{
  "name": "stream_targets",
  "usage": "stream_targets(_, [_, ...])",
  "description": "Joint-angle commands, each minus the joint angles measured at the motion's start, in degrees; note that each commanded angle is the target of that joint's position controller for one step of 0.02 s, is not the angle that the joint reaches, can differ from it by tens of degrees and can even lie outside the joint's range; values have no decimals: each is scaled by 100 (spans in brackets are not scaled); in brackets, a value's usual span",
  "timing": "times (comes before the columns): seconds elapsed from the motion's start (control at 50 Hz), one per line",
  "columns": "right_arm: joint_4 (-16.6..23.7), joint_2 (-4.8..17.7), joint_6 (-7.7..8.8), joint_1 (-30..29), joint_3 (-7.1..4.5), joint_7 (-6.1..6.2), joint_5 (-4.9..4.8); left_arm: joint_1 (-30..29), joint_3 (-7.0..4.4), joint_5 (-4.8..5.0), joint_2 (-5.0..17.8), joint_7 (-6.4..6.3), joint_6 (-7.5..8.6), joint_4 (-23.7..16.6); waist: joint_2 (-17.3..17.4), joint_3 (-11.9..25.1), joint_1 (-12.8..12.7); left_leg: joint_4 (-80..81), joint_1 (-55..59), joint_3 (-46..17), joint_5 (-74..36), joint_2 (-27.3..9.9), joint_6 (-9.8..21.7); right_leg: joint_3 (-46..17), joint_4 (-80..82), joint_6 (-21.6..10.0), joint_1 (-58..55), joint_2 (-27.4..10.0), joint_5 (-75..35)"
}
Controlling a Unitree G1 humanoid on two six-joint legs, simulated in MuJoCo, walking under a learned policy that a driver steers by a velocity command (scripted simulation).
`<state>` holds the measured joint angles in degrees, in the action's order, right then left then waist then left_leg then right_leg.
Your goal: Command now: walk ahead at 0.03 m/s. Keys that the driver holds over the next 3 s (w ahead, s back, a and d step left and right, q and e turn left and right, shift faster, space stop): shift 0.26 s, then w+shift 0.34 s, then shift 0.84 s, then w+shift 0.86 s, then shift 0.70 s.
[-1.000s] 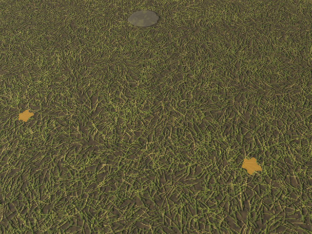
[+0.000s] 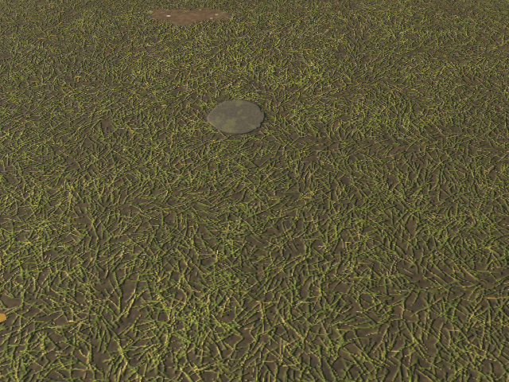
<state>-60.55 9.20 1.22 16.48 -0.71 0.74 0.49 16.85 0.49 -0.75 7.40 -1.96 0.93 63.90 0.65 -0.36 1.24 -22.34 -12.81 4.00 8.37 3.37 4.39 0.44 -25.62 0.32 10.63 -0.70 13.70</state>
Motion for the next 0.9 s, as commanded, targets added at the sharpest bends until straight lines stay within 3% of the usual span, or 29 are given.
stream_targets(0.02, [-61,388,0,532,-75,12,18,236,-59,45,472,-28,109,-81,-351,-379,86,398,451,-879,90,-786,-57,-656,906,-246,575,-555,9])
stream_targets(0.1, [-168,301,13,445,-47,47,-5,454,-49,21,406,-28,102,-23,-165,-380,-1,441,334,-863,38,-798,-95,-620,844,-306,323,-549,-215])
stream_targets(0.26, [-366,221,-1,492,-12,94,-8,639,-44,22,367,-43,97,56,-108,-383,-53,387,359,-851,-183,-829,-122,-566,805,-343,139,-524,-490])
stream_targets(0.28, [-389,234,-10,550,-21,91,0,788,-72,4,411,-38,88,92,-140,-191,-85,290,356,-754,600,-678,-90,-538,840,-402,58,-415,404])
stream_targets(0.3, [-343,382,-38,542,-92,70,9,856,-168,-4,631,-19,52,60,-289,-251,-120,-48,84,-574,1955,-422,13,-632,804,-571,132,-320,1909])
stream_targets(0.32, [-207,497,-65,336,-142,17,57,1020,-251,-30,819,17,11,27,-424,-606,-246,-332,-638,-585,2893,-350,77,-1065,1040,-794,213,-511,3207])
stream_targets(0.34, [7,325,-63,-5,-116,-53,104,1324,-330,-27,973,40,-7,60,-793,-949,-451,-916,-1415,-333,2886,-223,33,-1836,1517,-1094,-22,-1020,4062])
stream_targets(0.36, [298,137,-25,-537,-75,-112,119,1475,-396,4,1037,37,-1,99,-1155,-1305,-591,-1693,-2107,54,1829,-252,-40,-2603,2125,-1384,-221,-1686,4179])
stream_targets(0.38, [496,299,30,-916,-130,-145,158,1435,-425,-36,988,34,31,78,-975,-1402,-640,-2336,-2577,-128,1468,-507,-70,-2924,2357,-1522,-334,-2012,3582])
stream_targets(0.42, [507,440,144,-706,-234,-229,169,1028,-471,-57,1007,38,156,-106,-465,-898,-297,-2722,-2785,-372,1107,-717,-128,-2488,2227,-1400,-809,-1841,2565])
stream_targets(0.46, [512,443,216,-505,-291,-298,106,594,-502,22,1013,38,287,-294,-553,-559,-45,-2329,-2019,-279,796,-701,-170,-1685,2199,-1128,-495,-1422,1950])
stream_targets(0.52, [658,339,188,-558,-311,-315,63,404,-557,34,1099,61,372,-401,-950,-699,15,-1366,-781,76,909,-532,-152,-1062,2112,-1063,417,-1167,1962])
stream_targets(0.54, [657,347,185,-463,-326,-302,57,400,-576,29,1118,82,375,-407,-869,-774,48,-1091,-404,261,903,-454,-151,-984,1947,-1128,647,-1167,2063])
stream_targets(0.58, [468,398,232,233,-379,-251,66,269,-609,15,1180,125,381,-470,-428,-715,357,-655,840,590,816,-221,-124,-748,1203,-1184,1370,-1020,2102])
stream_targets(0.6, [196,597,315,1141,-471,-186,80,126,-567,-57,1079,159,427,-540,71,-400,771,-450,2007,296,1096,-308,-42,-417,-8,-1120,1976,-726,1405])
stream_targets(0.62, [-45,1271,418,2228,-629,-93,250,63,-420,-54,554,221,490,-756,1704,109,1089,839,2900,-2260,3278,-1897,310,457,-2595,-805,2888,1,900])
stream_targets(0.64, [-190,1347,394,2433,-598,-97,252,79,-438,-105,536,287,552,-925,1907,17,773,1817,2729,-4644,4239,-2664,741,51,-3935,-839,3858,454,1445])
stream_targets(0.66, [14,1146,376,1605,-513,-75,235,-108,-459,-181,704,323,532,-948,865,-526,326,1597,2080,-4010,3651,-2677,788,-199,-4585,-879,4058,-144,932])
stream_targets(0.68, [231,892,425,980,-431,-117,182,-240,-461,-129,750,379,536,-918,140,-644,122,1417,1503,-3170,2366,-2360,699,-262,-4480,-814,3715,-365,325])
stream_targets(0.7, [326,812,462,650,-380,-131,146,-149,-448,-84,665,400,514,-839,1,-617,-93,1397,1124,-2374,1135,-2059,568,-236,-4159,-697,3280,-493,29])
stream_targets(0.74, [275,551,525,617,-252,-89,90,19,-443,-164,623,405,356,-749,231,-489,-272,1202,893,-1304,-1606,-1706,419,31,-3845,-446,2719,-468,-42])
stream_targets(0.78, [94,520,547,957,-204,-49,55,-155,-419,-145,543,379,256,-823,347,-412,-297,901,985,-712,-3665,-1518,408,261,-3531,-323,2637,-281,-181])
stream_targets(0.86, [4,525,508,957,-123,6,25,-1109,-261,-39,352,313,252,-1130,582,-463,-148,807,718,-42,-4282,-1128,316,677,-1443,-310,1820,81,-986])
stream_targets(0.9, [-95,573,493,1076,-127,30,18,-1031,-249,-19,452,250,265,-1081,710,-277,-130,541,847,-69,-4399,-1223,328,697,-1036,-420,1292,204,-1274])
